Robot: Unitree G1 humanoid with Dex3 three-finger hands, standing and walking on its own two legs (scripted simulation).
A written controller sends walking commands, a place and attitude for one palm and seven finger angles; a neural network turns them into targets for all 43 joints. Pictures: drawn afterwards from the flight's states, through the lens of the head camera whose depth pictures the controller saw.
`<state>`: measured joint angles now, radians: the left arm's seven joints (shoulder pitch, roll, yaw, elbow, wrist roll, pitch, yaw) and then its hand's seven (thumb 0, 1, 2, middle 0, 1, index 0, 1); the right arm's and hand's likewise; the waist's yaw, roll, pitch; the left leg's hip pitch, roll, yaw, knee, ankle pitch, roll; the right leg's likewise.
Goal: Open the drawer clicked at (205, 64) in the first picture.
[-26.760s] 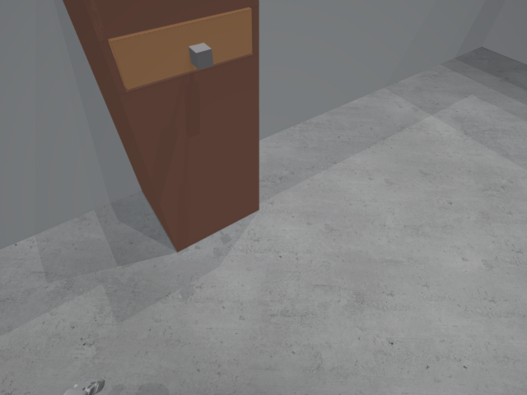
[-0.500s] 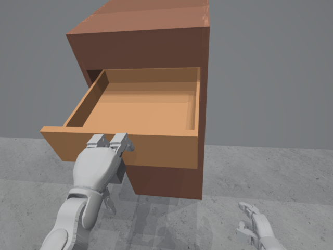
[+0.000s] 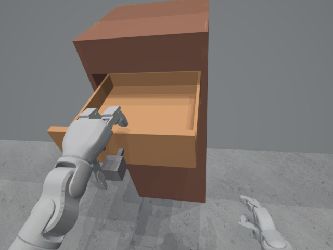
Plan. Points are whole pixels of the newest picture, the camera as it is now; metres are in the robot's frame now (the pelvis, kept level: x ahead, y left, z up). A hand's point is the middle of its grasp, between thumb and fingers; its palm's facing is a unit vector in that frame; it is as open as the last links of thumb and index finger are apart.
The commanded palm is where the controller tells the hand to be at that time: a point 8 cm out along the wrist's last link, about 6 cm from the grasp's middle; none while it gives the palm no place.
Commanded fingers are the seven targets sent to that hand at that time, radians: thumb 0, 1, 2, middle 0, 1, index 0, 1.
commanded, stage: lift the hand off the handle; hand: left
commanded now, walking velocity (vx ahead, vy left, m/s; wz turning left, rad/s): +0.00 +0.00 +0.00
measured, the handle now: (117, 161) +0.30 +0.18 +0.08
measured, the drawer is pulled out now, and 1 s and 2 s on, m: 0.29 0.29 0.29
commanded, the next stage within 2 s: draw the hand back to the body in 0.58 s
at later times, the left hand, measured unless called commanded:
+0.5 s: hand (94, 119) +0.29 +0.18 +0.23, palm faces +0.25 -0.10 -0.96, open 13.8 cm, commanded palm +0.23 +0.19 +0.29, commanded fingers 0.00 -0.50 0.30 -0.30 -1.20 -0.30 -1.20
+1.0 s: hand (74, 130) +0.26 +0.22 +0.22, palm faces +0.23 -0.10 -0.97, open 13.8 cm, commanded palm +0.20 +0.22 +0.29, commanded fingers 0.00 -0.50 0.30 -0.30 -1.20 -0.30 -1.20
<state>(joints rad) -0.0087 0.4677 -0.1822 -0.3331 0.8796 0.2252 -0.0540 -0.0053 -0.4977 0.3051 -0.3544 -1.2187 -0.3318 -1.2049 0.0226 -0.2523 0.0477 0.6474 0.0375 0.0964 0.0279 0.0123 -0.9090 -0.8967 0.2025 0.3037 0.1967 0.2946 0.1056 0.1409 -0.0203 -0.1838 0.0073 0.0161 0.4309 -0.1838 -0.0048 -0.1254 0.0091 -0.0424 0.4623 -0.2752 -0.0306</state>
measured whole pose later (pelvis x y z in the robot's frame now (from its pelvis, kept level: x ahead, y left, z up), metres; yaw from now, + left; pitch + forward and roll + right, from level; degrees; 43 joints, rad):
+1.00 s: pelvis +0.00 +0.01 +0.00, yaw +0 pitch -2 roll +0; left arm -0.02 0.60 0.00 -0.54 0.74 0.31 -0.22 -0.01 -0.50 0.31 -0.32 -1.20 -0.32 -1.20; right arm 0.00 -0.28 0.07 0.59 0.06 0.15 0.06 0.01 -0.91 -0.90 0.20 0.30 0.20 0.29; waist 0.11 0.15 -0.03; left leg -0.23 -0.01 0.02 0.47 -0.21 0.01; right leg -0.17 -0.01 -0.04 0.50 -0.29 -0.01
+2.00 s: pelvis +0.02 +0.03 +0.00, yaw -1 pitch -4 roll -1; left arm 0.35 0.38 0.45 -0.62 -0.09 -0.16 0.11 0.00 0.44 0.71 -0.25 -0.59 -0.25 -0.58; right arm 0.15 -0.21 0.01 0.65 0.01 -0.10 -0.05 0.01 -0.91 -0.90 0.20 0.30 0.20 0.29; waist 0.07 0.07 0.02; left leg -0.15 0.00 0.03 0.45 -0.23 0.02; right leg -0.05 0.01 -0.03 0.38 -0.26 0.00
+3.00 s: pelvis -0.06 +0.03 -0.02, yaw +0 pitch +0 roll -2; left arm 0.43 0.50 0.61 -0.74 -0.05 -0.25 0.15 0.01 0.88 0.90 -0.22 -0.30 -0.22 -0.30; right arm 0.20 -0.21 0.00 0.58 0.01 -0.08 -0.05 0.01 -0.91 -0.90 0.21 0.30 0.20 0.30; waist 0.01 0.02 0.02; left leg -0.44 0.01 0.02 0.61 -0.18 0.04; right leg -0.36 0.00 -0.04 0.58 -0.23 0.01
